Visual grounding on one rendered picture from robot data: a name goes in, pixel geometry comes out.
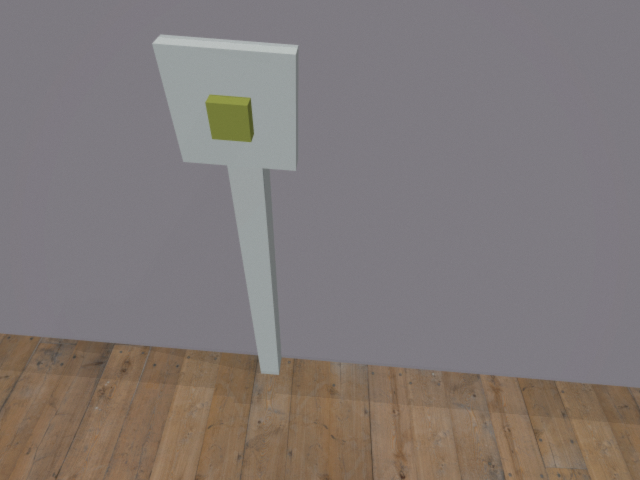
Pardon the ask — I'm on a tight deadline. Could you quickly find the button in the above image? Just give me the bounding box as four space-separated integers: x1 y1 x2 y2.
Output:
205 95 254 142

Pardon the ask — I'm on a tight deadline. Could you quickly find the panel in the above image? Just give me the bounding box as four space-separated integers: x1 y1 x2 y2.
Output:
152 34 298 375

